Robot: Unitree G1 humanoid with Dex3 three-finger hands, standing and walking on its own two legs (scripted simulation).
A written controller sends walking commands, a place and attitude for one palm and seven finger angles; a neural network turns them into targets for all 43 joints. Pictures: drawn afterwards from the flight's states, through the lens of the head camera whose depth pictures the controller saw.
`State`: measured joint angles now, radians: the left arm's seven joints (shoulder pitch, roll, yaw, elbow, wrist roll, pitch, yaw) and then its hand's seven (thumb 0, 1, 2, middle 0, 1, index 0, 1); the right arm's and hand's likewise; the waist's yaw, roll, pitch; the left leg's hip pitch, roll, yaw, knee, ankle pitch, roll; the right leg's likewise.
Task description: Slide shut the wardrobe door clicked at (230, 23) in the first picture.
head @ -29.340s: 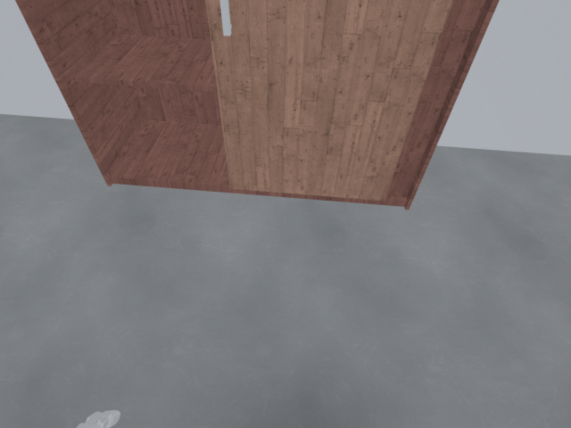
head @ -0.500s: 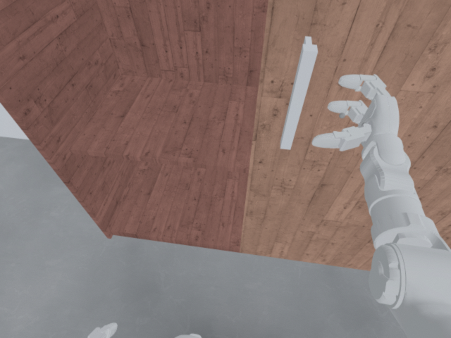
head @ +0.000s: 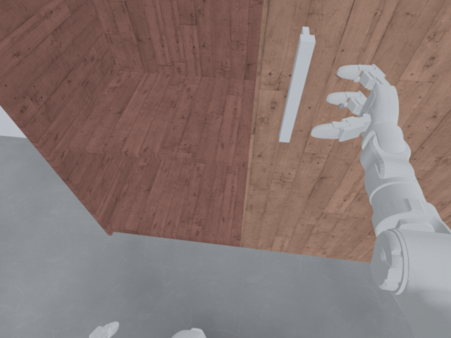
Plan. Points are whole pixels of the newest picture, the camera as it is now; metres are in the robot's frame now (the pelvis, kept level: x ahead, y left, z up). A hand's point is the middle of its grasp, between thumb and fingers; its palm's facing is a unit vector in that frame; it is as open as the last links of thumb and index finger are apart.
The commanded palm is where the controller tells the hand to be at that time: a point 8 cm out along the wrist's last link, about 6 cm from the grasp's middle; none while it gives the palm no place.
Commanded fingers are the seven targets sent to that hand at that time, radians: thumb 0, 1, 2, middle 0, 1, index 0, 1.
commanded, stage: feel for the door with the fingertips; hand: right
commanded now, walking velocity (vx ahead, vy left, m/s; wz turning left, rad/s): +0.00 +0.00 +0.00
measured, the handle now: (293, 90) +0.53 -0.04 +0.16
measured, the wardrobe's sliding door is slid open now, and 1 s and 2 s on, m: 0.61 0.61 0.61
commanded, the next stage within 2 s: slide the fingers in behind the handle in 0.10 s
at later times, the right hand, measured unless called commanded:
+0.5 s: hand (340, 106) +0.49 -0.12 +0.16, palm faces +0.02 +1.00 +0.01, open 13.5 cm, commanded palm +0.49 -0.16 +0.16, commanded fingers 0.00 0.50 -0.30 0.30 1.20 0.30 1.20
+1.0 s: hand (340, 106) +0.49 -0.12 +0.16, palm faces +0.02 +1.00 +0.00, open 13.5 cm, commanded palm +0.48 -0.15 +0.16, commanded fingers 0.00 0.50 -0.30 0.30 1.20 0.30 1.20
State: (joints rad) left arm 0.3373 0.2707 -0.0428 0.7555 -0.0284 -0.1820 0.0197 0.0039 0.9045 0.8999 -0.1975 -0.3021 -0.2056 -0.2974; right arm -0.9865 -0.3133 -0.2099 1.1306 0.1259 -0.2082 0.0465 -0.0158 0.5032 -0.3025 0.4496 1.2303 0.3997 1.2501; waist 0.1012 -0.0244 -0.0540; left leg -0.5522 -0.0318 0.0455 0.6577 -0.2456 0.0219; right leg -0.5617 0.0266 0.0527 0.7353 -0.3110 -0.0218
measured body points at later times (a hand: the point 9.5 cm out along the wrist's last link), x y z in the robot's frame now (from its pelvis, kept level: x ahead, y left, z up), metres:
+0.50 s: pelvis -0.01 +0.00 +0.00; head +0.04 -0.01 +0.44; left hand +0.03 +0.26 -0.12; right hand +0.48 -0.18 +0.16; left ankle +0.05 +0.11 -0.71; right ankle +0.03 -0.10 -0.71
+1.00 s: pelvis +0.01 +0.00 +0.00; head +0.05 -0.01 +0.45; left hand +0.07 +0.26 -0.11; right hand +0.48 -0.18 +0.16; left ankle +0.05 +0.11 -0.71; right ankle +0.03 -0.10 -0.71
